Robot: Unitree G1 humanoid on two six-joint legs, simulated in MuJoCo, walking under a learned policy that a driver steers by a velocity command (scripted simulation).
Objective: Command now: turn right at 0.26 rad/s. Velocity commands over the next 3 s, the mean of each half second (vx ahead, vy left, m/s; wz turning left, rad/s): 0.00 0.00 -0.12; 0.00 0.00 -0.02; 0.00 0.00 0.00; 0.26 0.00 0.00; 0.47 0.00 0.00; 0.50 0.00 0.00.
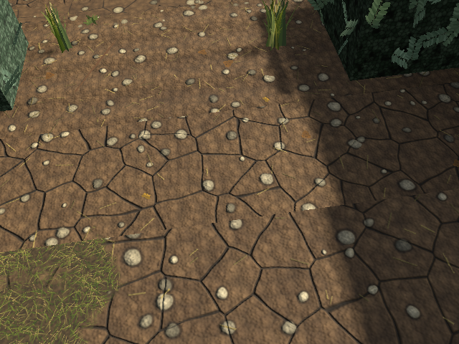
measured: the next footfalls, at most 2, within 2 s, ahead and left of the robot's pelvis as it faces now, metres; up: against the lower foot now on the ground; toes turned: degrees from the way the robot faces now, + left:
left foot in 0.16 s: +0.01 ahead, +0.18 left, +0.00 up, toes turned +1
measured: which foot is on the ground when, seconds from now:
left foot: up 0.00-0.14, down 0.16-1.00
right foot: down 0.00-1.00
